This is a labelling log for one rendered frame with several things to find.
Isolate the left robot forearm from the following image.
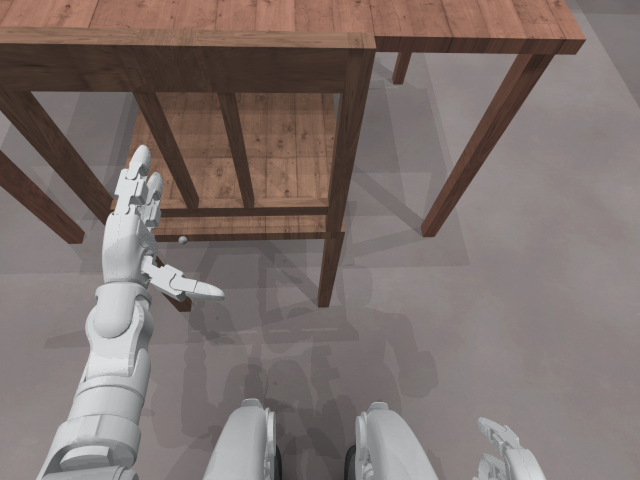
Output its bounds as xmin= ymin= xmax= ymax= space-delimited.
xmin=36 ymin=282 xmax=154 ymax=480

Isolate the robot left thigh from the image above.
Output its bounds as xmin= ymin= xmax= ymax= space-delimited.
xmin=202 ymin=406 xmax=276 ymax=480

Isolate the table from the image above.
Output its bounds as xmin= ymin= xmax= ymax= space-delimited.
xmin=0 ymin=0 xmax=587 ymax=244

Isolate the robot thigh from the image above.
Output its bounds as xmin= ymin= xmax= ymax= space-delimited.
xmin=202 ymin=406 xmax=276 ymax=480
xmin=355 ymin=409 xmax=439 ymax=480

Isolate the chair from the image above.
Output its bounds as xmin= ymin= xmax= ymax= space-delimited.
xmin=0 ymin=26 xmax=376 ymax=312

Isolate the robot left hand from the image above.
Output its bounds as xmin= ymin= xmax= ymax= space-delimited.
xmin=102 ymin=145 xmax=225 ymax=302

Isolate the robot right hand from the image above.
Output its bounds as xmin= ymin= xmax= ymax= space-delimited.
xmin=473 ymin=417 xmax=546 ymax=480

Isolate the robot right thigh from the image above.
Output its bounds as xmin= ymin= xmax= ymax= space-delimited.
xmin=355 ymin=409 xmax=439 ymax=480

